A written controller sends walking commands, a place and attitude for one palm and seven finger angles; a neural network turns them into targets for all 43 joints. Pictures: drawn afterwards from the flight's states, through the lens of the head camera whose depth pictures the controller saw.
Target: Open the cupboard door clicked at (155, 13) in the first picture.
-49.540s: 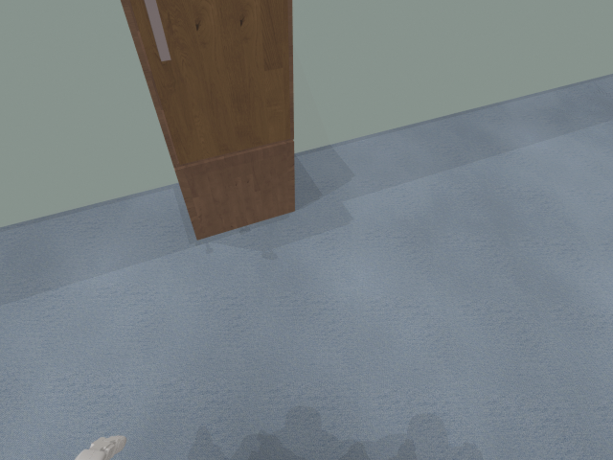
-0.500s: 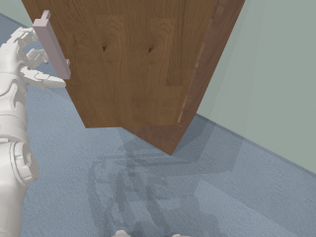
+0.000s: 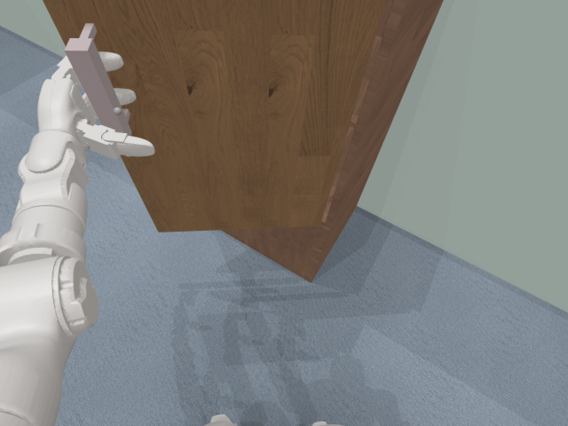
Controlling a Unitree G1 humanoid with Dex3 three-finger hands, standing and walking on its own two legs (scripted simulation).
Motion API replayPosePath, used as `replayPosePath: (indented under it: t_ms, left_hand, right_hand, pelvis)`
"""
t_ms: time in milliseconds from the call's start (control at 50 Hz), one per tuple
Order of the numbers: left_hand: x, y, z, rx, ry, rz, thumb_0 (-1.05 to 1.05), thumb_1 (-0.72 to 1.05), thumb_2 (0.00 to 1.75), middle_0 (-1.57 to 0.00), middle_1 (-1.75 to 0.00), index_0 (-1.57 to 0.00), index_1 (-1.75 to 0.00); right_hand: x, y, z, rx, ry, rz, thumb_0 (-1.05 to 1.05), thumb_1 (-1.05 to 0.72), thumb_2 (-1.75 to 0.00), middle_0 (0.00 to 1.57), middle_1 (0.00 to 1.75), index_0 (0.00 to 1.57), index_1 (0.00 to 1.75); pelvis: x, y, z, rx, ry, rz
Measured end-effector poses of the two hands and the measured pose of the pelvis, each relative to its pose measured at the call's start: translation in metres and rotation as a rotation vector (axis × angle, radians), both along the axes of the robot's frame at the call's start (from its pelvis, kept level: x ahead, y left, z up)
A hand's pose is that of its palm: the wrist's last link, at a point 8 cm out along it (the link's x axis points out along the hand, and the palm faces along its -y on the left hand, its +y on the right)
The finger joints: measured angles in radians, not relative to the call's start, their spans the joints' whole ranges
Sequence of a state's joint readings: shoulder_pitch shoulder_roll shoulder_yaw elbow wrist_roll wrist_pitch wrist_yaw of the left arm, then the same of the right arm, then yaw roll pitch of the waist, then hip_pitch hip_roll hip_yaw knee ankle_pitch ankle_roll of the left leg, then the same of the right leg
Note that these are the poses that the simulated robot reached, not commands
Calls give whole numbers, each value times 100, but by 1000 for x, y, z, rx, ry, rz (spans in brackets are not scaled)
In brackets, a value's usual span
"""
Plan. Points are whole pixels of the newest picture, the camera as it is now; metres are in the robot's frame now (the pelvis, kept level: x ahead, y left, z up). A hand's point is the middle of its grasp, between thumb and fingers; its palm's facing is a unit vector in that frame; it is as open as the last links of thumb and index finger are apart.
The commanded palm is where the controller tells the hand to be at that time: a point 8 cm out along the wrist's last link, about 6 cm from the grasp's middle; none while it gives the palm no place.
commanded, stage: slide the fingers in behind the handle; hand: left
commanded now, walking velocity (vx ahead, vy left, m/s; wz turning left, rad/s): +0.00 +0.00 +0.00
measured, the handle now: (106, 87) +0.56 +0.21 +0.14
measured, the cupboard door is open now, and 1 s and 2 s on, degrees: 36 35 61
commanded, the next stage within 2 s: close the thumb around the handle in 0.42 s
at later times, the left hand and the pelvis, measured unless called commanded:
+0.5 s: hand (120, 108) +0.52 +0.18 +0.14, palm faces +0.01 -1.00 +0.01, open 13.9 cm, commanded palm +0.50 +0.23 +0.14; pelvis +0.00 +0.00 +0.00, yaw +0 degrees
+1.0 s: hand (118, 110) +0.52 +0.19 +0.14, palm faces +0.01 -1.00 +0.02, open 7.9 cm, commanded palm +0.50 +0.23 +0.14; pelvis +0.01 +0.00 +0.00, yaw +0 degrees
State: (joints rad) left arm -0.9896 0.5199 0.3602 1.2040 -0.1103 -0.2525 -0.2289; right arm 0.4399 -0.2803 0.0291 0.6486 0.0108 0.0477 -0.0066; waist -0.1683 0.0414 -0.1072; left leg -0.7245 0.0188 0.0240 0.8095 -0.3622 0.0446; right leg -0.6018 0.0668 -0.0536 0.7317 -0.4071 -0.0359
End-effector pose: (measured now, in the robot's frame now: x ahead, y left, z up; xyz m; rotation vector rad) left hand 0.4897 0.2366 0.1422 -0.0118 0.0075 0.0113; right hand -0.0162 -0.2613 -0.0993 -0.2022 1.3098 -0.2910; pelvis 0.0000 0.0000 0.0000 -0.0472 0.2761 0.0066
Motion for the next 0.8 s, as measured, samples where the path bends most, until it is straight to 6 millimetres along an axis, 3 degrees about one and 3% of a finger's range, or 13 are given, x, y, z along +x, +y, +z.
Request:
replayPosePath:
  t_ms: [340,580,680,800]
  left_hand:
    - [6,0,-6,-2,30,7,-1,-50,30,-29,-120,-31,-120]
    - [13,1,-6,0,23,0,-1,-50,30,-30,-120,-31,-122]
    - [13,0,-6,-3,23,1,-1,-40,34,-30,-121,-32,-122]
    - [13,1,-6,0,25,2,-1,-16,45,-31,-123,-33,-124]
  right_hand:
    - [-26,-9,4,-33,50,-13,0,-91,-90,21,30,20,30]
    - [-26,-7,6,-32,68,-20,0,-91,-90,21,30,20,30]
    - [-17,-4,4,-18,51,-21,0,-91,-90,21,30,20,30]
    - [-4,0,2,-6,27,-10,0,-91,-90,21,30,20,30]
  pelvis:
    - [-9,-4,-2,-2,16,6]
    - [-1,-3,-1,-3,30,0]
    - [3,-2,0,-2,24,-4]
    - [6,-1,0,-1,21,-2]
